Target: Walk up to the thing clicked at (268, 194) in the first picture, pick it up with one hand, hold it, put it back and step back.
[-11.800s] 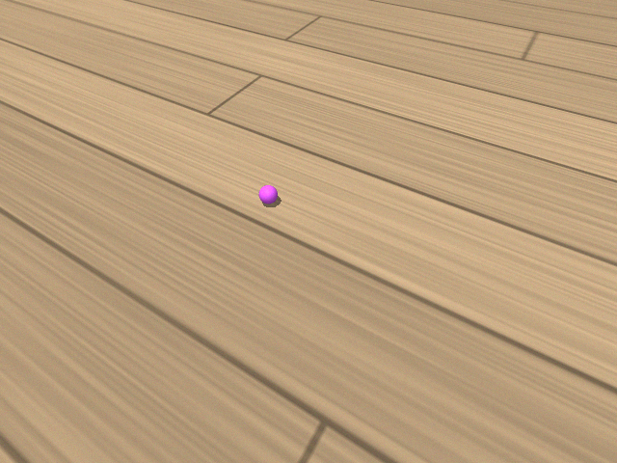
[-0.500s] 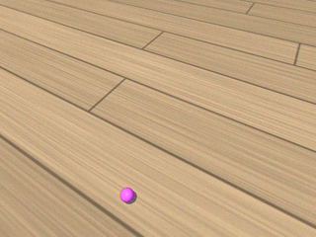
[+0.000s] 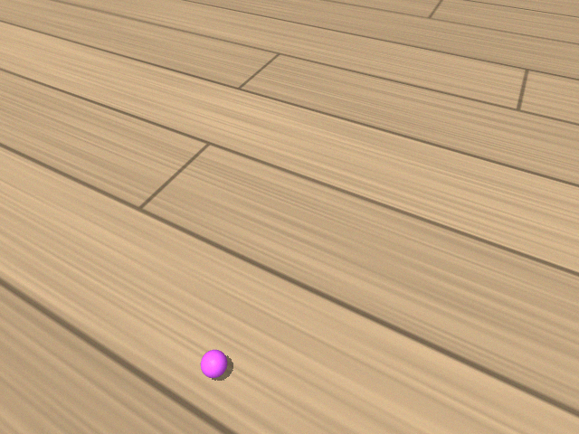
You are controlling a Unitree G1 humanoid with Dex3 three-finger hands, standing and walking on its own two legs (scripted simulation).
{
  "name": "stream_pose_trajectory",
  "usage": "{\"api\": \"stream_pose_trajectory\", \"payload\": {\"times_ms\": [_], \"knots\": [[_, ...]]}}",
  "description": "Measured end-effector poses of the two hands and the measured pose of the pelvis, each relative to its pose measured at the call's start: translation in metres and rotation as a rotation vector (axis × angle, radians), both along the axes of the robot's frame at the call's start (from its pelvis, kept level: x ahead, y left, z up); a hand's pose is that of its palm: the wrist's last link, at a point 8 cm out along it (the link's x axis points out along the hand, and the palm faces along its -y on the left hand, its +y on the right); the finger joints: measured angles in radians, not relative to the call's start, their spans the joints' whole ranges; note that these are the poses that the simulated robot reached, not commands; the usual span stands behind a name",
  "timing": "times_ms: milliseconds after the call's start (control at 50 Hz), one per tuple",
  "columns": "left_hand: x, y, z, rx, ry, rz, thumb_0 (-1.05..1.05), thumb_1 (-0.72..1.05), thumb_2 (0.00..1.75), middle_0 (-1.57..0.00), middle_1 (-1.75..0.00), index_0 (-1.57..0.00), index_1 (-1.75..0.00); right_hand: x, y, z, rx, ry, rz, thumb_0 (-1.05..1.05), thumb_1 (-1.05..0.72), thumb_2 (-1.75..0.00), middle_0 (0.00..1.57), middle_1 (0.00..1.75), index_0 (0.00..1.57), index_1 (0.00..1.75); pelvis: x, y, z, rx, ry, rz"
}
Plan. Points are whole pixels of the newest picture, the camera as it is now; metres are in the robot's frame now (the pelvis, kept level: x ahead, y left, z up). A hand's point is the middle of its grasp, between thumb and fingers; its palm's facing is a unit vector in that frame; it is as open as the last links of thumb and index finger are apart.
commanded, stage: walk up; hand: left
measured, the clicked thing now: (214, 363) +0.46 +0.26 -0.73
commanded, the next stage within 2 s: none
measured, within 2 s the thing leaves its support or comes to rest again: neither
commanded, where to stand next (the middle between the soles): +0.09 +0.02 m, yaw +2 degrees
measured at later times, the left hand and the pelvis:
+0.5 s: hand out of the picture +0.17 +0.26 -0.16, palm faces +0.03 -0.94 -0.35, open 7.4 cm; pelvis +0.06 +0.00 -0.01, yaw +2 degrees
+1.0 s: hand out of the picture +0.11 +0.27 -0.14, palm faces +0.02 -0.93 -0.37, open 7.4 cm; pelvis +0.04 +0.01 +0.01, yaw +2 degrees
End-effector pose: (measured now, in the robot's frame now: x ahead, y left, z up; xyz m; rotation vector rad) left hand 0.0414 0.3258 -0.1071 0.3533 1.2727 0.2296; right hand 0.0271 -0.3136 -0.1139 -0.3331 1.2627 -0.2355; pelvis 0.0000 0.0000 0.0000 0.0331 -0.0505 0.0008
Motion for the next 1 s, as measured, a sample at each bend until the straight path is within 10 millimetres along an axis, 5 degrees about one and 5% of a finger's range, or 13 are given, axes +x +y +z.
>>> {"api": "stream_pose_trajectory", "payload": {"times_ms": [100,260,540,780,1000], "knots": [[0.015,-0.028,0.003,0.019,-0.015,-0.009,0.01,0.90,0.90,-0.20,-0.30,-0.20,-0.30,0.013,-0.026,-0.012,0.001,0.039,-0.030,0.01,-0.90,-0.90,0.20,0.30,0.21,0.30,0.016,-0.019,-0.004,-0.028,-0.018,-0.006],[0.054,-0.055,0.008,-0.010,-0.079,-0.011,0.01,0.90,0.90,-0.21,-0.30,-0.21,-0.30,0.052,-0.023,-0.011,0.030,0.042,0.013,0.01,-0.90,-0.90,0.20,0.30,0.20,0.30,0.040,-0.025,0.003,-0.041,0.001,0.005],[0.118,-0.019,-0.014,-0.031,-0.157,-0.006,0.01,0.90,0.90,-0.21,-0.30,-0.21,-0.30,0.113,0.016,-0.002,0.011,-0.045,0.058,0.01,-0.90,-0.90,0.20,0.30,0.21,0.30,0.058,0.002,-0.008,-0.033,0.008,0.025],[0.089,-0.008,-0.002,0.004,-0.090,0.007,0.01,0.90,0.90,-0.20,-0.30,-0.20,-0.30,0.160,0.030,0.003,0.055,-0.162,0.099,0.01,-0.90,-0.90,0.21,0.30,0.21,0.30,0.052,0.004,-0.001,-0.037,0.000,0.029],[0.061,-0.011,0.001,-0.015,-0.062,0.027,0.01,0.90,0.90,-0.21,-0.30,-0.20,-0.30,0.132,0.032,0.004,0.070,-0.110,0.091,0.01,-0.90,-0.90,0.20,0.30,0.21,0.30,0.039,0.007,0.006,-0.037,-0.010,0.032]]}}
